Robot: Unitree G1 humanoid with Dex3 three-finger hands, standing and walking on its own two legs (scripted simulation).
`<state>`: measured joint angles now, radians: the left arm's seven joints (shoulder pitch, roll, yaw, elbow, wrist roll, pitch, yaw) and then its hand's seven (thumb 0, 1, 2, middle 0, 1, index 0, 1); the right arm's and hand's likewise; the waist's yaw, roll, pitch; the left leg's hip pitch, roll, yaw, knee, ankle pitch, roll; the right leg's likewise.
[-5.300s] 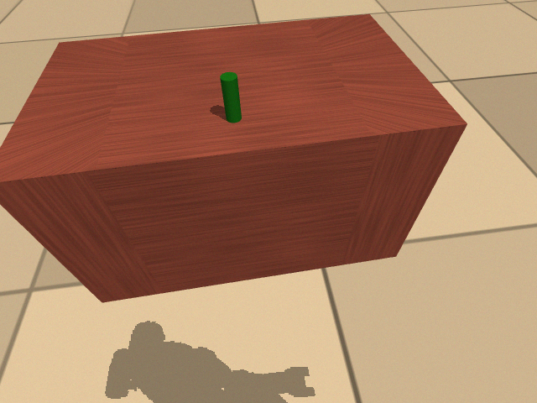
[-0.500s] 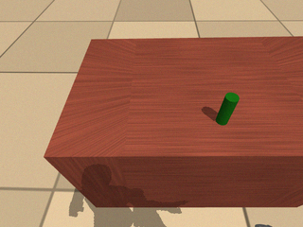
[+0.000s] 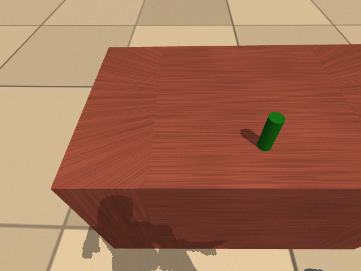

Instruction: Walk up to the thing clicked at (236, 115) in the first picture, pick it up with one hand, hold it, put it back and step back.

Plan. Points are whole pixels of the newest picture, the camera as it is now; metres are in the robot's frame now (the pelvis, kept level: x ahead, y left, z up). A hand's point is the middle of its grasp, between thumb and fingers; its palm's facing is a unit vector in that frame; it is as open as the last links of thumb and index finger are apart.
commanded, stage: stand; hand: right
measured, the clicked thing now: (269, 132) +0.46 -0.24 -0.02
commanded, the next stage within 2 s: rise first in 0.74 s
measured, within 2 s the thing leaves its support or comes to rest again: neither
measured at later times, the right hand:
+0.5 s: hand out of the picture +0.08 -0.25 -0.16, palm faces -0.01 +0.94 -0.34, open 7.4 cm
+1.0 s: hand (292, 266) +0.14 -0.24 -0.14, palm faces +0.12 +0.94 -0.32, open 9.1 cm
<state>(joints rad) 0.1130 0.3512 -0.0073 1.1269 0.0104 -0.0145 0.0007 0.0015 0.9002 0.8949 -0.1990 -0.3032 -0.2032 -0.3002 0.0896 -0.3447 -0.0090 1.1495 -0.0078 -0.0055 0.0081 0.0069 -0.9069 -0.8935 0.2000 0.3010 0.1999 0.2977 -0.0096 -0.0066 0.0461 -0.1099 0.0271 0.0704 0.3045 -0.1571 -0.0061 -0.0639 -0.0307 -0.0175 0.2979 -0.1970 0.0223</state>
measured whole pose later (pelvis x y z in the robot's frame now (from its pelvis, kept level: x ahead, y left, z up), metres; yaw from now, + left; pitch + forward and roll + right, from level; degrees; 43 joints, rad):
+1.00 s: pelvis -0.01 +0.00 -0.01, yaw +1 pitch +1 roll +0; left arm 0.04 0.31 0.06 0.96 -0.07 -0.09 0.05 0.01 0.71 0.70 -0.11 -0.17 -0.11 -0.17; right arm 0.04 -0.30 -0.06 0.96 0.07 -0.07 -0.04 0.01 -0.71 -0.70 0.13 0.17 0.12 0.17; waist -0.01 -0.01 0.08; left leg -0.25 0.03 0.06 0.43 -0.19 -0.01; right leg -0.20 -0.03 -0.03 0.43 -0.24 0.02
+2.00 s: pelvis +0.00 -0.01 +0.00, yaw +0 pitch -3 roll +0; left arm 0.22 0.23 0.14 0.66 -0.01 -0.08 0.06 -0.01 -0.53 0.04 -0.06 -0.06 -0.06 -0.06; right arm 0.45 -0.29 -0.21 -0.01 0.04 -0.13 -0.04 -0.01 0.52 -0.04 0.05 0.06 0.05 0.05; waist -0.04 -0.05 0.04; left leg -0.12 0.04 0.07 0.38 -0.20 -0.01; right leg -0.07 -0.02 -0.02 0.38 -0.24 0.01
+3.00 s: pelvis -0.02 +0.00 -0.01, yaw -1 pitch -3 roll +0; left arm 0.15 0.23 0.12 0.76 -0.02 -0.13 0.10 -0.01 -0.54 0.05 -0.06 -0.05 -0.06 -0.05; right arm 0.21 -0.35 -0.42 0.15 0.18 -0.26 0.17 -0.01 0.50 -0.05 0.04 0.06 0.05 0.05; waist -0.02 -0.03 0.02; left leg -0.16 0.04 0.08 0.41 -0.19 -0.01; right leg -0.13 -0.02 0.00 0.42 -0.24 0.01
